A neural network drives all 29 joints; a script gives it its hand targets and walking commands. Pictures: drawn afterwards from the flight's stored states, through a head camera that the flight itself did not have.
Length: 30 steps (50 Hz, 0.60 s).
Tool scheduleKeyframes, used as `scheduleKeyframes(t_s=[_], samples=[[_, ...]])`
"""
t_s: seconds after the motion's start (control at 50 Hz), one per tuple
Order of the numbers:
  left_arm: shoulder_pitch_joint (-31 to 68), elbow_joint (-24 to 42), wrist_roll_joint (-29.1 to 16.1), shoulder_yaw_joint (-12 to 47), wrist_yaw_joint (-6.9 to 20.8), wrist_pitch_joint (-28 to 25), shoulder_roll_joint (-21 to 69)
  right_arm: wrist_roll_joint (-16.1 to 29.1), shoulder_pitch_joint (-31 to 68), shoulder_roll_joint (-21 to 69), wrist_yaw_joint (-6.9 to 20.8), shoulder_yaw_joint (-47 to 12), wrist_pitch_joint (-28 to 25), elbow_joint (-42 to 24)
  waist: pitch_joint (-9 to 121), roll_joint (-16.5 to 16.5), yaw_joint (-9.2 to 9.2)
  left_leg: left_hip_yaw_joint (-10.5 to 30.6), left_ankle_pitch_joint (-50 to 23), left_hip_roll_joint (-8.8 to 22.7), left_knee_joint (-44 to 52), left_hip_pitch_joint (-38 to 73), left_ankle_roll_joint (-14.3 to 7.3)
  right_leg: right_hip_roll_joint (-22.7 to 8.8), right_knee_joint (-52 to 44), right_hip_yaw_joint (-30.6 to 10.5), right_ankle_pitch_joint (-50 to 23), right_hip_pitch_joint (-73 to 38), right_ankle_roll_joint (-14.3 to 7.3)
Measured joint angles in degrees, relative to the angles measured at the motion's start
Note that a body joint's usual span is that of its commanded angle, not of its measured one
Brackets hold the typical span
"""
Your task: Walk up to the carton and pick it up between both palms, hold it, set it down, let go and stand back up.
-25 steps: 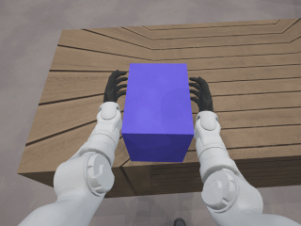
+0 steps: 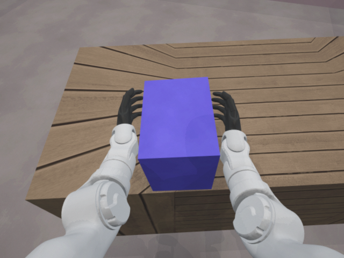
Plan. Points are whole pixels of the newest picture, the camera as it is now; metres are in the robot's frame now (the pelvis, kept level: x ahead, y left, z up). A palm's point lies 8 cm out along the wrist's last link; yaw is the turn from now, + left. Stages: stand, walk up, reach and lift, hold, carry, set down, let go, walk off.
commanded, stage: reach and lift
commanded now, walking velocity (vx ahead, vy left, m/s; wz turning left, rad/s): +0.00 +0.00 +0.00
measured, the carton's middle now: (179, 136) +0.42 -0.01 +0.00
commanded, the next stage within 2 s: none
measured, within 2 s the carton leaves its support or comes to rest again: neither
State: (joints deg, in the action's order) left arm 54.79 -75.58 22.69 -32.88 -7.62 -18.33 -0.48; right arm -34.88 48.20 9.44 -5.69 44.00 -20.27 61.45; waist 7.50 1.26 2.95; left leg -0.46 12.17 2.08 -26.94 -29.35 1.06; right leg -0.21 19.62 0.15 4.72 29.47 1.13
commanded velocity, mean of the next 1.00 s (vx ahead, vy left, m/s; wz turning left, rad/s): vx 0.00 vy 0.00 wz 0.00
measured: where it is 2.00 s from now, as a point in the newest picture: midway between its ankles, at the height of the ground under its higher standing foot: outside the picture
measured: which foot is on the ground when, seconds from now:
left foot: down 0.00-1.00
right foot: down 0.00-1.00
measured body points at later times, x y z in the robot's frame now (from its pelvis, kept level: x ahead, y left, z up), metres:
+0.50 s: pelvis -0.01 +0.00 +0.00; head +0.01 +0.00 +0.45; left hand +0.43 +0.12 +0.10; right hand +0.41 -0.14 +0.10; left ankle +0.00 +0.12 -0.74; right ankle +0.04 -0.14 -0.74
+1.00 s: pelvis -0.01 +0.00 +0.01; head -0.04 +0.00 +0.46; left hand +0.41 +0.12 +0.16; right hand +0.40 -0.13 +0.16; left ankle +0.00 +0.12 -0.74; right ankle +0.04 -0.14 -0.74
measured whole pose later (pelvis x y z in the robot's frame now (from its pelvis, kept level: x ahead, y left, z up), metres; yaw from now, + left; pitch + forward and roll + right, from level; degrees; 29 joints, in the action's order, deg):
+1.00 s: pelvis -0.01 +0.00 +0.01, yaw +0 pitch +1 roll -1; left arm 49.7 -58.1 20.1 -24.4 -7.8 4.6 1.6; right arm -5.6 46.8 3.2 -9.7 15.0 0.1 56.7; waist 6.5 1.2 2.7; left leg -0.5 12.0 2.1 -23.5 -12.1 1.1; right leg -0.2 16.7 0.3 4.9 12.4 1.1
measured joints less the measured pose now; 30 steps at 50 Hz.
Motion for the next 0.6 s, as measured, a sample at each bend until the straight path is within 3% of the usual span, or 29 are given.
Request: scheduleKeyframes(t_s=[0.32,0.6], samples=[[-1.31,0.18,0.00,3.02,-1.58,4.03,0.02,6.82,-1.02,-1.74,-0.76,-6.61,4.14,1.61,1.10,0.00,-0.18,0.00,-0.25,0.02,0.11,2.29,0.00,0.00,-0.10,0.05,-0.24,-2.29,0.00],[-2.95,2.68,-2.11,6.57,-2.34,9.24,0.06,16.25,-1.26,-3.59,-1.63,-16.09,10.78,0.97,1.66,0.00,-0.20,0.00,-0.24,0.02,1.84,8.56,0.00,0.00,-1.15,0.12,0.15,-8.27,0.00]])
